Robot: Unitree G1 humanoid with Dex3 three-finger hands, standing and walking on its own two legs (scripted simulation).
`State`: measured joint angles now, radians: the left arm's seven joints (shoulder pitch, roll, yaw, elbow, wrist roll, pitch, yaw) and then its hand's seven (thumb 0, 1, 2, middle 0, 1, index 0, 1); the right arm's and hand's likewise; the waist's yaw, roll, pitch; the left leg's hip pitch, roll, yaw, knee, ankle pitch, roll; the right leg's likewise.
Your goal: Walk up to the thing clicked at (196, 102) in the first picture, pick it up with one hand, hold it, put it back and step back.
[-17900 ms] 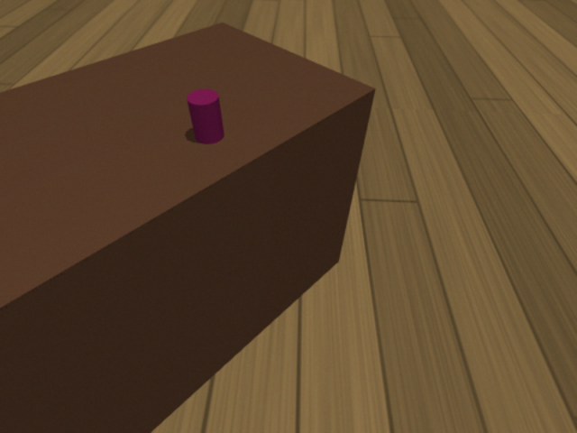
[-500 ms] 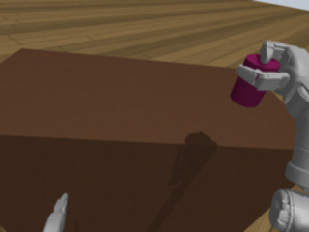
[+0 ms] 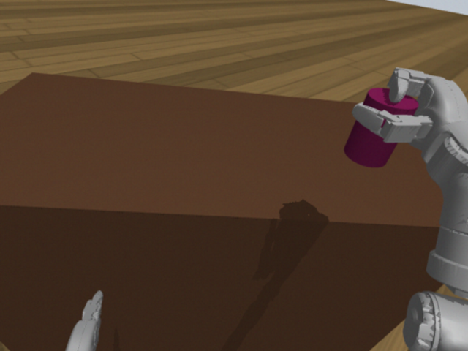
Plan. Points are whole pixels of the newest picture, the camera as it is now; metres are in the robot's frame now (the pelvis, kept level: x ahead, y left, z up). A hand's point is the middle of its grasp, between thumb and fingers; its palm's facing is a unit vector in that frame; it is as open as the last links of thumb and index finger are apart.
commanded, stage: hold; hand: right
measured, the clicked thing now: (377, 128) +0.34 -0.17 +0.29
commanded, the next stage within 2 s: crouch in 0.88 s
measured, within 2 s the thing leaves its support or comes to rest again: neither
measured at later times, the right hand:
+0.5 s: hand (382, 113) +0.34 -0.16 +0.32, palm faces +0.09 +1.00 -0.03, open 5.5 cm
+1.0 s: hand (380, 111) +0.35 -0.17 +0.32, palm faces +0.11 +0.99 -0.02, open 5.5 cm
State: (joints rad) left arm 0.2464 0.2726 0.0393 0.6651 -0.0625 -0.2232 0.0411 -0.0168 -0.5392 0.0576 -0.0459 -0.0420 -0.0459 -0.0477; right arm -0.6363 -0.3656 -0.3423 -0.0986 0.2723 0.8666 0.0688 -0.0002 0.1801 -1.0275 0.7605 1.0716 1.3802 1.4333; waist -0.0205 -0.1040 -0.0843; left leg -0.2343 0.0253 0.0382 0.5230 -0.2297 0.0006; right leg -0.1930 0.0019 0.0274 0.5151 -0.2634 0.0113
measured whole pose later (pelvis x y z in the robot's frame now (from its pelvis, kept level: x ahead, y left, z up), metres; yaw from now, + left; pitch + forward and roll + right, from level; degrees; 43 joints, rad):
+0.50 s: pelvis -0.01 +0.00 +0.00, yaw +0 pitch -4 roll +0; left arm 0.24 0.27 0.05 0.66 -0.06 -0.21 0.04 -0.02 -0.53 0.06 -0.04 -0.04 -0.05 -0.05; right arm -0.63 -0.36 -0.34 -0.08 0.27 0.85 0.05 0.00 0.19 -1.04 0.76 1.07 1.38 1.44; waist -0.01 -0.10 -0.08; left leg -0.24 0.02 0.04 0.52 -0.22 0.00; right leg -0.20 0.00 0.03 0.51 -0.25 0.01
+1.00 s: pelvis +0.00 +0.00 +0.00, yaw +0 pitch -3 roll +0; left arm 0.25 0.27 0.05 0.66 -0.06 -0.22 0.04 -0.02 -0.54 0.06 -0.05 -0.04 -0.05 -0.05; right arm -0.66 -0.36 -0.35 -0.03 0.26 0.86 0.03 0.00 0.19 -1.04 0.77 1.07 1.38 1.44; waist -0.01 -0.10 -0.08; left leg -0.24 0.03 0.03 0.52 -0.22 0.00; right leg -0.20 0.00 0.02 0.51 -0.26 0.01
